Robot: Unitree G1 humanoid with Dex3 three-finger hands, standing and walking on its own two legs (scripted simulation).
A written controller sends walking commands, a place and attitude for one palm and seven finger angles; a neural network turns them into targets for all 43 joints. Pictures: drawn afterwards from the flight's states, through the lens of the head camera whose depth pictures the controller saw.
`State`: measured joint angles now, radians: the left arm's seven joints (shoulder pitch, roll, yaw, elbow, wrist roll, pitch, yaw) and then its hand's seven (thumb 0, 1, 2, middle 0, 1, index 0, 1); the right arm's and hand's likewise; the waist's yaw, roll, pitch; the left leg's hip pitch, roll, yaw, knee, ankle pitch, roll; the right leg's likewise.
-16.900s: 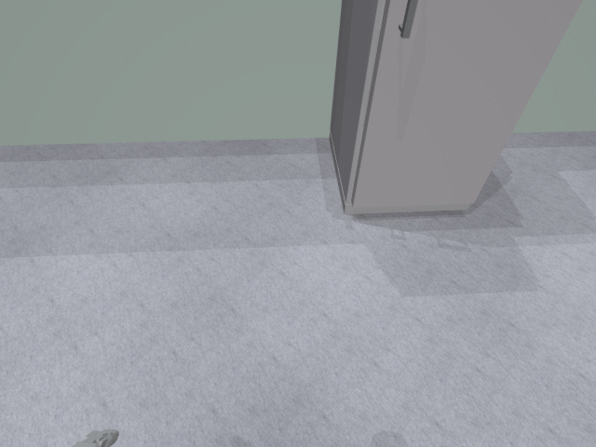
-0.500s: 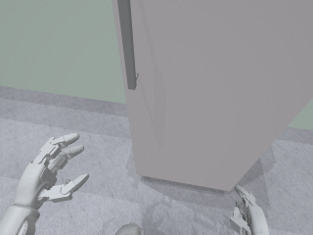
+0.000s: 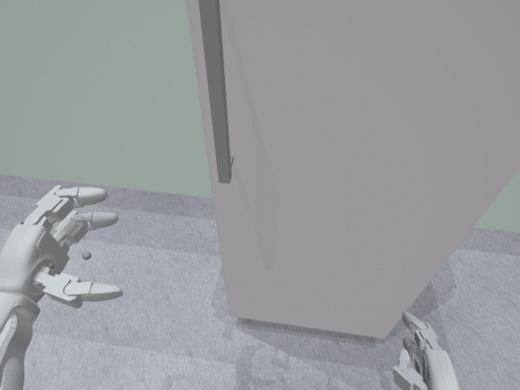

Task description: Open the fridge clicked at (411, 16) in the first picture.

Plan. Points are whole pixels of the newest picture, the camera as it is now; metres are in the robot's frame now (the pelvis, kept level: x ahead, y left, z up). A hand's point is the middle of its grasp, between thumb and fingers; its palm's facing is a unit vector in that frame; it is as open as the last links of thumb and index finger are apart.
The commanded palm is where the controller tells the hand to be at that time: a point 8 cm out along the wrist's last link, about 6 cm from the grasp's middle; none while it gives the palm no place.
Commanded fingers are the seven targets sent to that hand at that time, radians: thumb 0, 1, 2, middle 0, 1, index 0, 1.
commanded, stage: raise the hand to about handle height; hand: left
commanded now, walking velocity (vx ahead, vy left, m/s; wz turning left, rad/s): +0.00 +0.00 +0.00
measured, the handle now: (221, 98) +0.48 +0.11 +0.23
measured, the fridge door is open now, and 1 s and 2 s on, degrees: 0 0 0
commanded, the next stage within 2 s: move the hooked fingers beside the handle in 0.96 s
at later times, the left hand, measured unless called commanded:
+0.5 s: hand (21, 191) +0.25 +0.29 +0.24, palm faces +0.06 -0.99 -0.15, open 14.0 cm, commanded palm +0.21 +0.33 +0.24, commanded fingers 0.00 -0.50 0.30 -0.30 -1.20 -0.30 -1.20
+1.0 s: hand (52, 185) +0.27 +0.27 +0.23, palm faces +0.04 -0.99 -0.15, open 14.0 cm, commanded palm +0.23 +0.31 +0.24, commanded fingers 0.00 -0.50 0.30 -0.30 -1.20 -0.30 -1.20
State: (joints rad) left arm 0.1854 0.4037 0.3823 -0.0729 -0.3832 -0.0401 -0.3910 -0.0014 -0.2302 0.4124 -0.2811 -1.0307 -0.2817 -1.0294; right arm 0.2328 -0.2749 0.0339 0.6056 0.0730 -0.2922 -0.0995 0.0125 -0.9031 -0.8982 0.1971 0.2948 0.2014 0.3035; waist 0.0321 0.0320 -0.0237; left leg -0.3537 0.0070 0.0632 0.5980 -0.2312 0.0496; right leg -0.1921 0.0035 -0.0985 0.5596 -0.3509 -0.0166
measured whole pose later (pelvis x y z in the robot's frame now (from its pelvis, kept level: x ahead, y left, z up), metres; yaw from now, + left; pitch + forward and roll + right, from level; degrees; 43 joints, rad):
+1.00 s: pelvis +0.00 -0.01 +0.01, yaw +1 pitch -4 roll -1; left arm -0.17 0.56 0.49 0.08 -0.34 0.26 -0.48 -0.01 -0.50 0.30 -0.30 -1.20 -0.30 -1.20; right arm 0.21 -0.28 0.09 0.60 0.10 -0.23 -0.10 0.01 -0.90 -0.90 0.20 0.30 0.20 0.30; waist 0.04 0.07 -0.01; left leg -0.25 0.00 0.05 0.49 -0.17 0.04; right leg -0.09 0.01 -0.11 0.47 -0.31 -0.03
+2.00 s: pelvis +0.01 -0.01 +0.01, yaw +0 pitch -2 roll +0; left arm -0.44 0.49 0.37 0.35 -0.28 0.23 -0.39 -0.01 -0.50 0.30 -0.30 -1.20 -0.30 -1.20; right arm 0.21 -0.28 0.07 0.61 0.11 -0.15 -0.10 0.01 -0.90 -0.90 0.20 0.29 0.20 0.30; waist 0.01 0.05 -0.01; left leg -0.27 0.00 0.05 0.49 -0.19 0.03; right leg -0.12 0.01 -0.10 0.47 -0.32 -0.03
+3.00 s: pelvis +0.02 -0.02 +0.01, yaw -2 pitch +0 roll +0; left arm -0.63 0.44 0.31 0.58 -0.22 0.15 -0.26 -0.01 -0.50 0.30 -0.30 -1.20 -0.30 -1.20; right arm 0.30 -0.29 0.03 0.64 0.10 -0.07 -0.08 0.01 -0.90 -0.90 0.20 0.29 0.20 0.30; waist -0.04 0.04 -0.02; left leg -0.27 0.01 0.08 0.47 -0.20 0.03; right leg -0.13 0.02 -0.06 0.45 -0.32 -0.04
